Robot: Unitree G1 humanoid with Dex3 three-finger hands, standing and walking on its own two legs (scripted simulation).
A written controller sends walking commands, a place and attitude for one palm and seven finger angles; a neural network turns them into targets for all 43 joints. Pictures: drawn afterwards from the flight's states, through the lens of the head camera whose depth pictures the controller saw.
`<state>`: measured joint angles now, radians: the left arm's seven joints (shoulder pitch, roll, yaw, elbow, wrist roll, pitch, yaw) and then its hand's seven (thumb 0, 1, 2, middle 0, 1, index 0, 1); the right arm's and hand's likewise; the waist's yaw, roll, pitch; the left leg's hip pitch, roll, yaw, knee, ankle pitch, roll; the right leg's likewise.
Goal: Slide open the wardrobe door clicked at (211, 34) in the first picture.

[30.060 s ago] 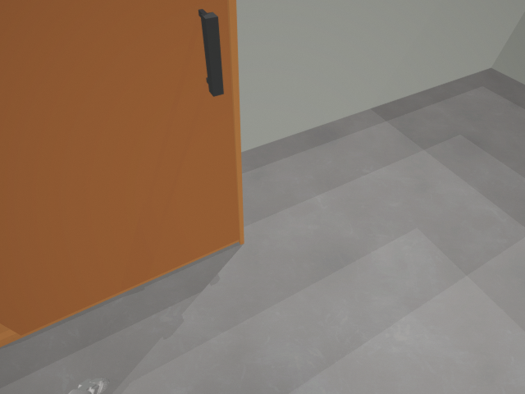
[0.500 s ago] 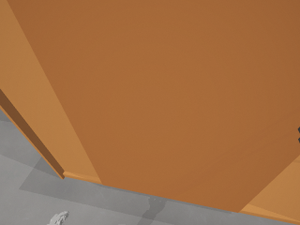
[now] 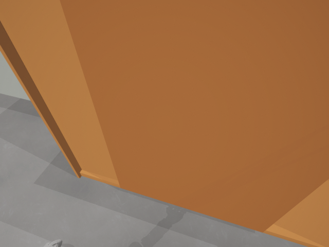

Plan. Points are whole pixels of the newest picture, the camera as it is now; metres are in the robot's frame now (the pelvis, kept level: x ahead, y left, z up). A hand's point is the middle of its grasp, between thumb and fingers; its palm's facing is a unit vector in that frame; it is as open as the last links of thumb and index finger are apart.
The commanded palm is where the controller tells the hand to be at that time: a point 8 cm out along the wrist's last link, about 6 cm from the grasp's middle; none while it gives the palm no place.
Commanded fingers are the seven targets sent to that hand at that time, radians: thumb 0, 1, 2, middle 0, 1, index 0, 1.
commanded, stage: stop walking and hold the door there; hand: right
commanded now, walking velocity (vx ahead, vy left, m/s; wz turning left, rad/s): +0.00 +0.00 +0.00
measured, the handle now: out of the picture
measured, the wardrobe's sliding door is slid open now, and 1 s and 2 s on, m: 0.52 0.52 0.52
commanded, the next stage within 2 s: loosen the grip on the handle in 1.88 s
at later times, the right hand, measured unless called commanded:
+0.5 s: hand out of the picture +0.37 -0.40 +0.14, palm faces +0.58 +0.78 -0.25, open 6.2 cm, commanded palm +0.33 -0.41 +0.12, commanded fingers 0.00 -0.90 -0.90 0.45 1.40 0.45 1.40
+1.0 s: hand out of the picture +0.37 -0.40 +0.13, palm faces +0.39 +0.90 -0.20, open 6.2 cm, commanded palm +0.33 -0.42 +0.12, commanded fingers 0.00 -0.90 -0.90 0.45 1.40 0.45 1.40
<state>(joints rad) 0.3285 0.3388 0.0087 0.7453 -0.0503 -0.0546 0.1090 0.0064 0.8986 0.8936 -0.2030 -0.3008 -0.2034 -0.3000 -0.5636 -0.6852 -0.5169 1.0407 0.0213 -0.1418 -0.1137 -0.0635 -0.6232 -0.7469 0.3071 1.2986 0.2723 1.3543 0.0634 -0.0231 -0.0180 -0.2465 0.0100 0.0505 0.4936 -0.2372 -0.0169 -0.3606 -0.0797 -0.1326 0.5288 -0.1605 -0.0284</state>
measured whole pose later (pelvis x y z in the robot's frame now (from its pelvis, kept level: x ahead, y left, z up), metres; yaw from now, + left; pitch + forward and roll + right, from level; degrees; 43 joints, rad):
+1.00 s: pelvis -0.01 -0.14 -0.01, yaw -7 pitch -1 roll -4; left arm 0.19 0.28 0.01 0.72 -0.02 -0.04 0.06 0.01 0.90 0.89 -0.20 -0.30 -0.20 -0.30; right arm -0.50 -0.33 -0.22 0.46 0.05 -0.22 -0.08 -0.13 -0.61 -0.79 0.44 1.40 0.34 1.39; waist -0.02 0.05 0.15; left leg -0.17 0.28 0.15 0.65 -0.42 -0.11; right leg -0.46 -0.06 -0.09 0.70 -0.27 0.03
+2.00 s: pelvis -0.03 -0.19 +0.00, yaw -6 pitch -1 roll +1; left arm 0.24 0.24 -0.01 0.72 -0.03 -0.02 0.09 0.01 0.90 0.89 -0.20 -0.30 -0.20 -0.30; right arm -0.53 -0.25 -0.14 0.56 0.06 -0.16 -0.09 -0.02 -0.67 -0.75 0.44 1.39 0.25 1.40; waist 0.00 -0.02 0.06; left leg -0.24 0.02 0.05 0.56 -0.30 -0.02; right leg -0.34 -0.09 -0.08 0.57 -0.21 0.01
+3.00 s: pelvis +0.00 -0.18 -0.01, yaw -7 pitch +3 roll +0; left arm 0.25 0.24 -0.01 0.68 -0.03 -0.11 0.05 0.01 0.90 0.89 -0.20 -0.30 -0.20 -0.30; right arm -0.39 -0.32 -0.28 0.52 0.11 -0.21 0.04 -0.01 0.55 -0.20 0.27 1.16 0.25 1.15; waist 0.00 -0.01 -0.05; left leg -0.32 0.03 0.06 0.63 -0.36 -0.01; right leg -0.43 -0.08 -0.06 0.63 -0.26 0.02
